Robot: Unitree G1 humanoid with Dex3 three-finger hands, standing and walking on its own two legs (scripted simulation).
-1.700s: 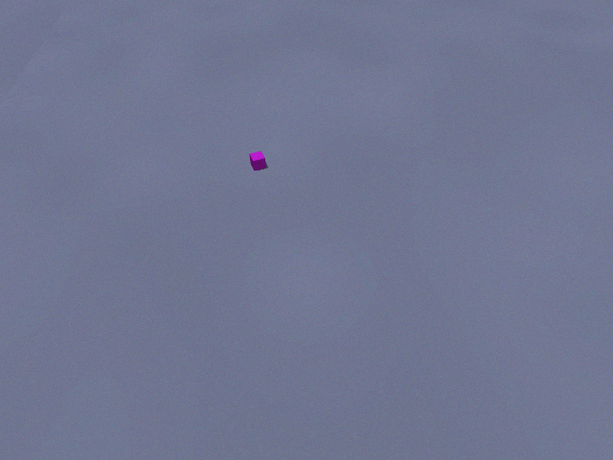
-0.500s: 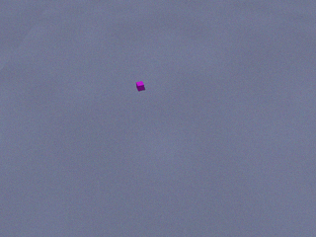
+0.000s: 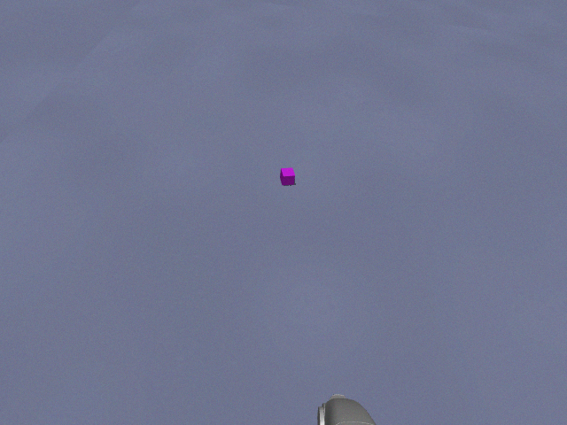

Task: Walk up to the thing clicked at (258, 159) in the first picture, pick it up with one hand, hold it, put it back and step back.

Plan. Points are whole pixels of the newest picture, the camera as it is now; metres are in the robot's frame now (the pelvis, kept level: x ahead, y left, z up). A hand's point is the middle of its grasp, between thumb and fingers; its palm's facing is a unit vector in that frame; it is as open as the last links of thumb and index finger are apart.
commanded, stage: walk up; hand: left
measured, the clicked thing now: (287, 176) +1.40 -0.11 -0.74
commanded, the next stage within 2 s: none
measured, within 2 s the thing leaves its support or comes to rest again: neither
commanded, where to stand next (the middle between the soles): +1.08 -0.43 m, yaw +13 degrees
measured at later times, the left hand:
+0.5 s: hand (187, 333) +0.30 +0.16 -0.14, palm faces +0.09 -0.94 -0.33, open 7.4 cm
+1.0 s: hand (237, 219) +0.58 +0.10 -0.15, palm faces +0.06 -0.93 -0.37, open 7.4 cm
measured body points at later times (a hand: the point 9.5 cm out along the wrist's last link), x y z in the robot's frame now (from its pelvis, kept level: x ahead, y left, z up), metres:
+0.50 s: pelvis +0.27 -0.11 +0.00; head +0.29 -0.10 +0.45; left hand +0.29 +0.21 -0.12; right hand +0.39 -0.43 -0.10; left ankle +0.37 +0.03 -0.70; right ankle +0.25 -0.20 -0.74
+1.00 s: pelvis +0.51 -0.21 -0.03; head +0.51 -0.20 +0.42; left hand +0.58 +0.14 -0.12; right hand +0.59 -0.55 -0.12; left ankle +0.45 +0.00 -0.74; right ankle +0.62 -0.35 -0.74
